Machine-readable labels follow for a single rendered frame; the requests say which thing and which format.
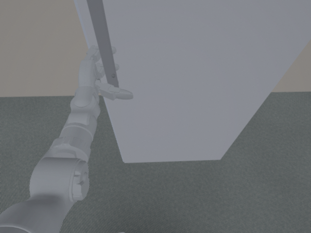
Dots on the robot left hand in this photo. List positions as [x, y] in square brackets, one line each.
[89, 72]

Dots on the robot left upper arm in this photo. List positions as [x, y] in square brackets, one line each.
[56, 185]

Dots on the fridge door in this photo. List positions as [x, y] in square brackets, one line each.
[198, 70]

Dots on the left robot forearm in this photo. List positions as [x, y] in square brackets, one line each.
[78, 132]

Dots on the handle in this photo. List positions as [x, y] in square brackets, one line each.
[96, 9]

